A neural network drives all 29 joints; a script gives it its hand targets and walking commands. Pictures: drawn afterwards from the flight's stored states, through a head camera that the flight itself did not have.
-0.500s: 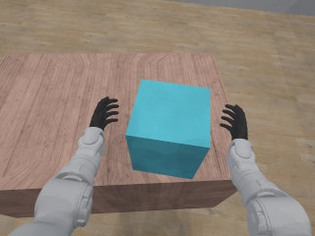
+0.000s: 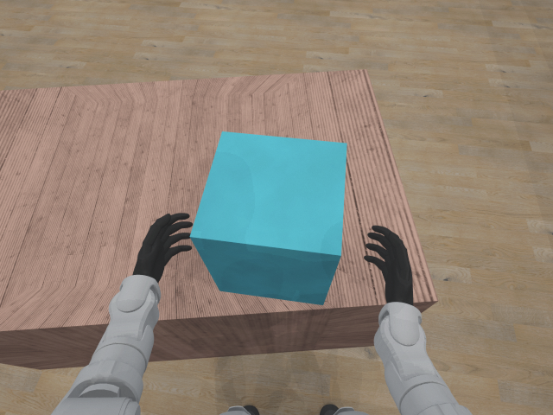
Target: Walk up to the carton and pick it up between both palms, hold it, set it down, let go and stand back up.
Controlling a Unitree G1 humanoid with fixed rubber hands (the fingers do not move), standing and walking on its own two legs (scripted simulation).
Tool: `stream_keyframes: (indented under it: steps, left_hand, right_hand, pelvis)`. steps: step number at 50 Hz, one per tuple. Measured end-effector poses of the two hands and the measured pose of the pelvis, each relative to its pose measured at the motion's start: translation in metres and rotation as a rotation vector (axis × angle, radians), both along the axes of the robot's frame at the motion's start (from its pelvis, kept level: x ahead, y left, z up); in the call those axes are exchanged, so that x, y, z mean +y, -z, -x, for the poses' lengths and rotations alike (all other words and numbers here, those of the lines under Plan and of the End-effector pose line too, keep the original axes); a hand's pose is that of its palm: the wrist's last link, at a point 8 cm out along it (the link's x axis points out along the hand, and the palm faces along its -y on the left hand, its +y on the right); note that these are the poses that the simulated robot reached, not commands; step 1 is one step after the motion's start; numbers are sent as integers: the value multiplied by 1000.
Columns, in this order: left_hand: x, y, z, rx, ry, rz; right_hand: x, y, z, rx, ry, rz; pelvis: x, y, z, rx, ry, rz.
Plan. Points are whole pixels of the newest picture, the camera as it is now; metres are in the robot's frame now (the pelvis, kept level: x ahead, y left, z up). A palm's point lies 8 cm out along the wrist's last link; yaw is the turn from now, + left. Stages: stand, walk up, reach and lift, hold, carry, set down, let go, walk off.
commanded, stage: set down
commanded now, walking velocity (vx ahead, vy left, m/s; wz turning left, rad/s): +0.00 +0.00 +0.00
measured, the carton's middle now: (276, 225) +0.44 +0.02 -0.09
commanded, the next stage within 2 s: none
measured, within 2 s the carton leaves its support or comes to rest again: neither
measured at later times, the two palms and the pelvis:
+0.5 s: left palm (98, 332) +0.24 +0.27 -0.02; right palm (392, 335) +0.23 -0.13 -0.02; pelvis +0.02 +0.03 +0.01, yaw +2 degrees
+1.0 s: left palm (112, 376) +0.19 +0.25 -0.05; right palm (419, 369) +0.19 -0.17 -0.04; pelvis +0.01 +0.02 +0.01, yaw +1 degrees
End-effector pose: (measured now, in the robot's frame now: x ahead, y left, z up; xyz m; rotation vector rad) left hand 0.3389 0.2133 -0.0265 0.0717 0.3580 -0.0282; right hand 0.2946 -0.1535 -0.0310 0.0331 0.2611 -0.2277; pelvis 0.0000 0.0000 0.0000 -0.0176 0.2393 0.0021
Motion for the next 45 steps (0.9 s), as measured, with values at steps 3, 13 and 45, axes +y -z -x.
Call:
stream_keyframes:
  steps: [3,13,45]
  left_hand:
    - [8,1,9,3,-11,3]
    - [42,0,51,-24,-42,0]
    - [38,20,154,39,-57,25]
  right_hand:
    - [11,3,5,13,-3,-10]
    - [35,-3,28,-3,-1,1]
    - [-11,11,119,151,-8,35]
  pelvis:
    - [1,-1,-2,-14,-5,4]
    - [13,-6,-14,-84,-27,24]
    - [29,-7,-13,-294,-18,5]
